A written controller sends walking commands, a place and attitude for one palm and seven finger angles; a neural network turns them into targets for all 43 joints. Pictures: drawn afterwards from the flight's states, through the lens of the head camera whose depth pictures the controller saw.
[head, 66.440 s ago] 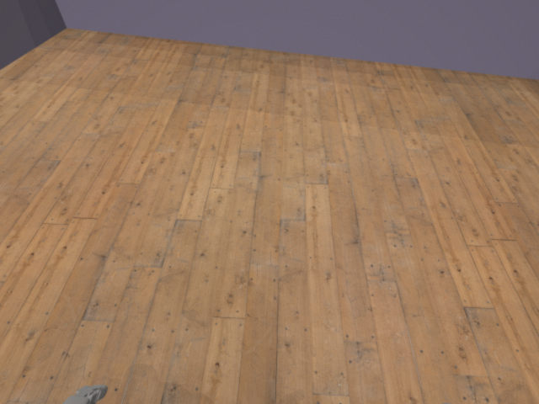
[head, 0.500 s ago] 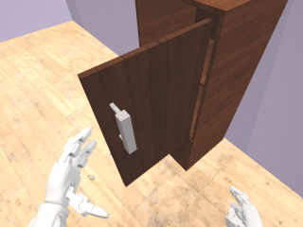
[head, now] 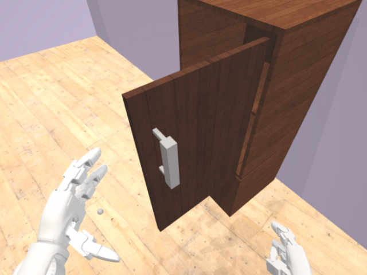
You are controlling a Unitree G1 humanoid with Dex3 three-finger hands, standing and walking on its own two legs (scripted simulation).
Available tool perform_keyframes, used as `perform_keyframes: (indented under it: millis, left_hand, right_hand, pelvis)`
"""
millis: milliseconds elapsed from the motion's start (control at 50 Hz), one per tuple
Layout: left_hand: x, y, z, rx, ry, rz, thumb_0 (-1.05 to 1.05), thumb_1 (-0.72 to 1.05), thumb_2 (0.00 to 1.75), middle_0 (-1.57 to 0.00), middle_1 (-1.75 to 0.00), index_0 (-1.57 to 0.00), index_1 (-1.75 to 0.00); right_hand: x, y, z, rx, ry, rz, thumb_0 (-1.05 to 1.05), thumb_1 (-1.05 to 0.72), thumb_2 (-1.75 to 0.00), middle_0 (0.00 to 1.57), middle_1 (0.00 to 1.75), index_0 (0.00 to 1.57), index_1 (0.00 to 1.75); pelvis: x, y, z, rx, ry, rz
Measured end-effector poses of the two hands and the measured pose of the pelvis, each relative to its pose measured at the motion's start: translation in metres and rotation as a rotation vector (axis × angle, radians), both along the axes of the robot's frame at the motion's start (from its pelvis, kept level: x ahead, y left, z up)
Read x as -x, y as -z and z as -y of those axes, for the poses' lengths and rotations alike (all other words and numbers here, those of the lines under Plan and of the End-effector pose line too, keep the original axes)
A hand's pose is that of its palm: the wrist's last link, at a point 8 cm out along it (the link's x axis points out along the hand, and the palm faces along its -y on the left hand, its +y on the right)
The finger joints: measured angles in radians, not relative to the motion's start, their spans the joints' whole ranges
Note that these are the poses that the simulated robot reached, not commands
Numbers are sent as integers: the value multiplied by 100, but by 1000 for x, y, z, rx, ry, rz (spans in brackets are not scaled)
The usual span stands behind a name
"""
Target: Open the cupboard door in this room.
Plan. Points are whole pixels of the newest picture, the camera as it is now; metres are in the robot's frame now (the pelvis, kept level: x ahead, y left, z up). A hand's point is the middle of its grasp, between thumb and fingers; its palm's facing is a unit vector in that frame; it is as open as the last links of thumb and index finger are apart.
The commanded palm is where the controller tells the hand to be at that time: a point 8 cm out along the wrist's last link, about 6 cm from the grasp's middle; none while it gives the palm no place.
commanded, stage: draw the hand back to the body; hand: left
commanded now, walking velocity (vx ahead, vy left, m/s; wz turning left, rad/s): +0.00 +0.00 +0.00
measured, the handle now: (165, 158) +0.35 +0.08 +0.08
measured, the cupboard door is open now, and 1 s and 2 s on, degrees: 90 90 90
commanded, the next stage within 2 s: step back with the hand held close in 1.10 s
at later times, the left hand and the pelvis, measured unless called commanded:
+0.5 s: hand (56, 189) +0.21 +0.24 +0.15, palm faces +0.34 -0.86 -0.37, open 11.7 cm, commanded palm +0.17 +0.28 +0.17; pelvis +0.02 +0.01 +0.03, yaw -2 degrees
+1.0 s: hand (46, 180) +0.22 +0.25 +0.17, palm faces +0.42 -0.82 -0.39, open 7.5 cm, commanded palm +0.17 +0.29 +0.19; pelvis +0.02 +0.00 +0.03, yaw -2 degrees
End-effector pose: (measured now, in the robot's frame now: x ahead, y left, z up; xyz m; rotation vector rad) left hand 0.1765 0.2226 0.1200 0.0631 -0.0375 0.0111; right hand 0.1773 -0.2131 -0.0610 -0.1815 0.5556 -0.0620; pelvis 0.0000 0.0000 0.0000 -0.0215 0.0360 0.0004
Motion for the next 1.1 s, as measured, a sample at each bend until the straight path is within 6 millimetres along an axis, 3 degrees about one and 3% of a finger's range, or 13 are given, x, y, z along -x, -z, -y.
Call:
perform_keyframes:
  millis: [240, 760, 900, 1100]
  left_hand:
    - [9, -23, -33, -238, -256, -34, -1, -22, 41, -16, -31, -17, -30]
    - [0, -76, -75, -389, -430, 88, 1, 67, 80, -20, -31, -20, -31]
    - [0, -74, -70, -371, -440, 80, 1, 83, 86, -20, -31, -21, -31]
    - [1, -73, -62, -374, -420, 76, 1, 88, 89, -21, -31, -21, -31]
  right_hand:
    - [-2, -13, -7, 44, -5, -52, 1, -91, -90, 21, 30, 20, 30]
    - [-17, -10, 3, 31, 19, -127, 1, -91, -90, 21, 30, 20, 30]
    - [-17, -10, 9, 33, 21, -132, 1, -91, -90, 21, 30, 20, 30]
    - [-13, -9, 17, 33, 36, -137, 1, -91, -90, 21, 30, 20, 30]
  pelvis:
    - [-3, -19, -5, -4, 11, 69]
    - [-21, -29, -3, -14, 30, 104]
    - [-21, -30, 1, -16, 28, 104]
    - [-19, -30, 7, -15, 30, 109]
